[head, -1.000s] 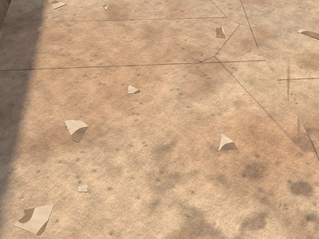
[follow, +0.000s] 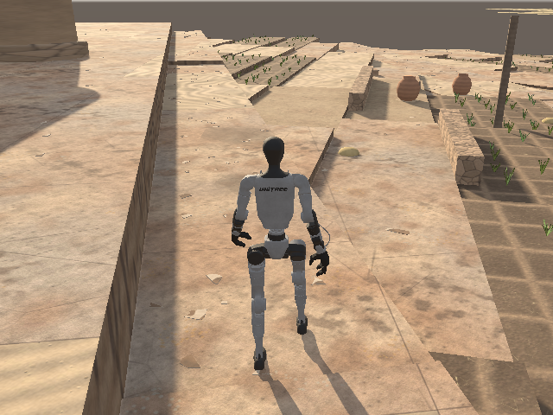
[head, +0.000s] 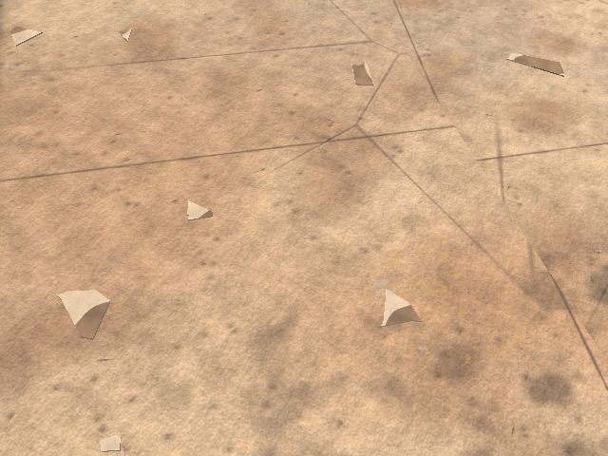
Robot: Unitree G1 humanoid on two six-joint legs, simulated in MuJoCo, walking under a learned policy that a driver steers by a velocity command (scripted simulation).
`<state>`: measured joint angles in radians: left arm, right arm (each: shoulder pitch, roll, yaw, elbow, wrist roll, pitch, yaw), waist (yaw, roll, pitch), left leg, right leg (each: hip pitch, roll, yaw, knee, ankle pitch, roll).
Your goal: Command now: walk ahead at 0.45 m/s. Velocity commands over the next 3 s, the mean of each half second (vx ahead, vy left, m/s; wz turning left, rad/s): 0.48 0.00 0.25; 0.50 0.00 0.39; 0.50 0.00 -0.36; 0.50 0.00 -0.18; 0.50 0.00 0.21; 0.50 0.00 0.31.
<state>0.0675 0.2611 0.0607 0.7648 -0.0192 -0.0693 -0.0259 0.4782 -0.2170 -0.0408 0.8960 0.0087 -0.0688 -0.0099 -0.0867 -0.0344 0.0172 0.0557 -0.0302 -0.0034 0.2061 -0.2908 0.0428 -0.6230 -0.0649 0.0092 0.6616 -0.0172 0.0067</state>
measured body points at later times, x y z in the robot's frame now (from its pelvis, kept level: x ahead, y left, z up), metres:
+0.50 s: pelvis +0.28 -0.05 +0.00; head +0.29 -0.03 +0.45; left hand +0.27 +0.23 -0.14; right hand +0.47 -0.29 -0.10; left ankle +0.43 +0.15 -0.68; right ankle +0.23 -0.14 -0.74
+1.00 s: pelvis +0.56 +0.07 +0.00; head +0.58 +0.10 +0.45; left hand +0.62 +0.38 -0.10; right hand +0.73 -0.15 -0.11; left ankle +0.50 +0.13 -0.74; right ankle +0.78 -0.05 -0.67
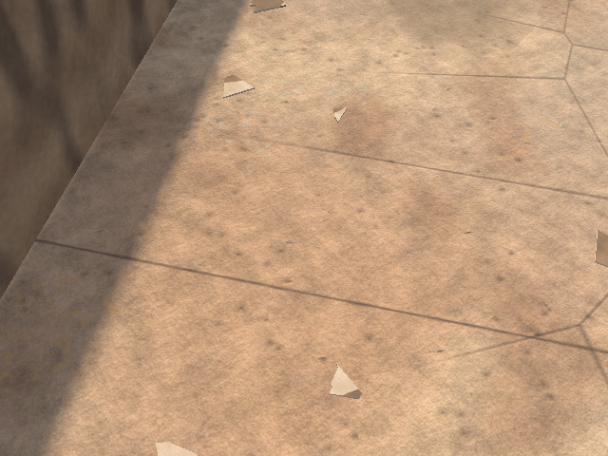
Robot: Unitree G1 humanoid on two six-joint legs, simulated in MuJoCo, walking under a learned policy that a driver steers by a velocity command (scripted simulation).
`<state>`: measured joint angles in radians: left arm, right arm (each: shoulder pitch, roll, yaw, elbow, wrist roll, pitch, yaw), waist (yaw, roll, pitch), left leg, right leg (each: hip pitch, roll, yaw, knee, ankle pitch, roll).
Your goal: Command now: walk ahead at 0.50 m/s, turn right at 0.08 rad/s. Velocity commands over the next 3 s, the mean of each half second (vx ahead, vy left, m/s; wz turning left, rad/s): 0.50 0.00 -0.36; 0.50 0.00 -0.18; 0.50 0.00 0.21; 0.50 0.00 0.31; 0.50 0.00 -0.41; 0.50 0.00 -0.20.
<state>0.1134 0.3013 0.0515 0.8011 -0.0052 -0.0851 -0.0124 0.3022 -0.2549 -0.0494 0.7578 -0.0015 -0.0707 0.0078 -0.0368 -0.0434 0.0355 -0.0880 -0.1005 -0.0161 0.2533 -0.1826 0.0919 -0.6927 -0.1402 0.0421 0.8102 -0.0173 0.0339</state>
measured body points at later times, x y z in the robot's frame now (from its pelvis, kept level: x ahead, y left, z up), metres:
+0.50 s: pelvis +0.30 -0.08 +0.00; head +0.34 -0.10 +0.45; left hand +0.43 +0.17 -0.11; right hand +0.42 -0.38 -0.09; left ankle +0.46 +0.07 -0.68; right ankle +0.28 -0.15 -0.75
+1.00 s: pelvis +0.60 -0.10 +0.00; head +0.62 -0.10 +0.45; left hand +0.84 +0.09 -0.10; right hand +0.54 -0.38 -0.12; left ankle +0.60 -0.01 -0.75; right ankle +0.65 -0.30 -0.68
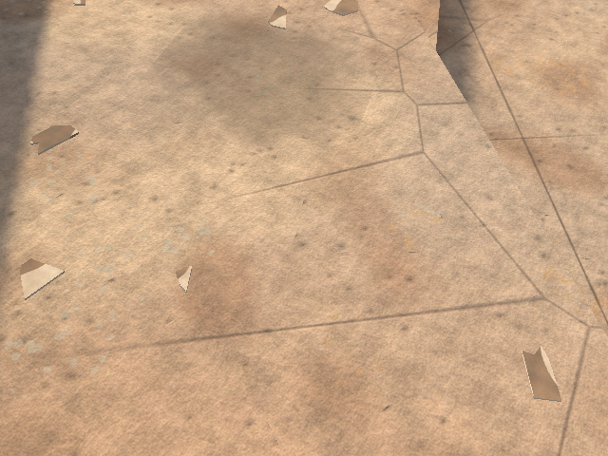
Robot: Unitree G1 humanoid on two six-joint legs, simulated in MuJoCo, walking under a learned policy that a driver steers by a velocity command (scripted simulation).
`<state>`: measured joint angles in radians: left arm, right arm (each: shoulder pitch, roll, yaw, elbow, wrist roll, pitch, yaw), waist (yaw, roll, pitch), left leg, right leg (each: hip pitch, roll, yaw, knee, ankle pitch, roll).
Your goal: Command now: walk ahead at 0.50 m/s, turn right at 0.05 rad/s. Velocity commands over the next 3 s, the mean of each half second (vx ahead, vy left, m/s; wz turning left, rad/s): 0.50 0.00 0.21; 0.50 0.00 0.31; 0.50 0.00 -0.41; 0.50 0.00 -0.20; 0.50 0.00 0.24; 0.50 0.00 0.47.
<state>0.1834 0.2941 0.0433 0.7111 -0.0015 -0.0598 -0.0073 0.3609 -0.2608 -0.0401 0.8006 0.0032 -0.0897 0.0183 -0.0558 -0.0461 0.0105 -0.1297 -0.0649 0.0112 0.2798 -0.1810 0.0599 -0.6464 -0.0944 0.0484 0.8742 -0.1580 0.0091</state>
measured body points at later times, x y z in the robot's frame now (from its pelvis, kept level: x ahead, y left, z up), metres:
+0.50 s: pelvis +0.27 -0.05 +0.00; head +0.29 -0.05 +0.45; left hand +0.30 +0.23 -0.12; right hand +0.44 -0.31 -0.11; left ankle +0.34 +0.12 -0.67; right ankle +0.26 -0.15 -0.75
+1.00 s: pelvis +0.53 +0.07 +0.00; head +0.55 +0.09 +0.45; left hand +0.56 +0.38 -0.12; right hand +0.69 -0.16 -0.11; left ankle +0.50 +0.14 -0.75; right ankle +0.65 -0.08 -0.66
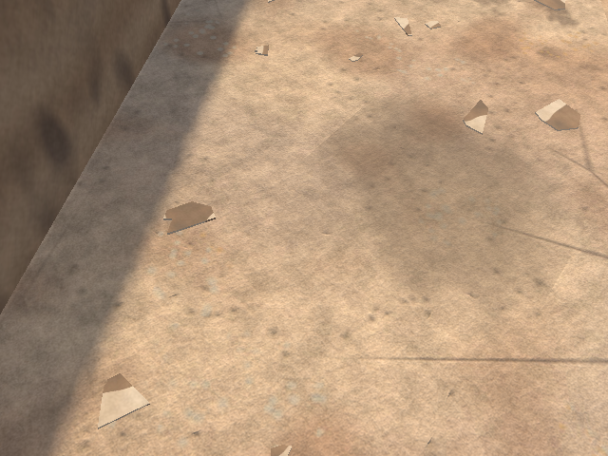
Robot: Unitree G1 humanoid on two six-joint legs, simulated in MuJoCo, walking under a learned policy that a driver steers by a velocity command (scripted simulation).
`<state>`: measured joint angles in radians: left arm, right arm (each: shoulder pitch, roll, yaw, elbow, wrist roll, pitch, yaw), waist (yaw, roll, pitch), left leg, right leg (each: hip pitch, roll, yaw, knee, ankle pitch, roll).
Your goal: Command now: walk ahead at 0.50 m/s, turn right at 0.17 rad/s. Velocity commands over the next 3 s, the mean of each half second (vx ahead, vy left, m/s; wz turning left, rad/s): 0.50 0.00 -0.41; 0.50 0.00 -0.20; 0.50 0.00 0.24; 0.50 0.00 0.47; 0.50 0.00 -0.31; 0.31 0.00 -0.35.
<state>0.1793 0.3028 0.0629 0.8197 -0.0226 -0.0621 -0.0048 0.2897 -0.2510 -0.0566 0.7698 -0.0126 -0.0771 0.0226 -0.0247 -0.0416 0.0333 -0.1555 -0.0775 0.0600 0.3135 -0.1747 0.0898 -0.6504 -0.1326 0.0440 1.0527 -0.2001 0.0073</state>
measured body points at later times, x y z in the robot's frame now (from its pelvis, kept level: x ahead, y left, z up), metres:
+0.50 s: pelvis +0.29 -0.08 -0.01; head +0.32 -0.09 +0.44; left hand +0.45 +0.16 -0.12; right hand +0.37 -0.38 -0.11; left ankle +0.32 +0.08 -0.67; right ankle +0.30 -0.15 -0.75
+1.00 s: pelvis +0.59 -0.10 +0.00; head +0.61 -0.10 +0.45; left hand +0.80 +0.11 -0.12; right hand +0.56 -0.38 -0.11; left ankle +0.64 -0.02 -0.75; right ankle +0.53 -0.24 -0.67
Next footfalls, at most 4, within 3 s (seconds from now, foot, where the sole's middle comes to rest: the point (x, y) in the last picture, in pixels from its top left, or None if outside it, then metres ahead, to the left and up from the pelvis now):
0.32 right None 0.34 -0.16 -0.78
0.78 left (316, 372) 0.68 -0.04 -0.78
1.30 right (441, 309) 0.85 -0.36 -0.78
1.82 left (342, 218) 1.15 -0.13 -0.78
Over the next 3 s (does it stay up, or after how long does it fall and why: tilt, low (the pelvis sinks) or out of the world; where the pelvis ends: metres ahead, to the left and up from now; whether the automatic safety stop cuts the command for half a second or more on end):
stays up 1.62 -0.26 -0.01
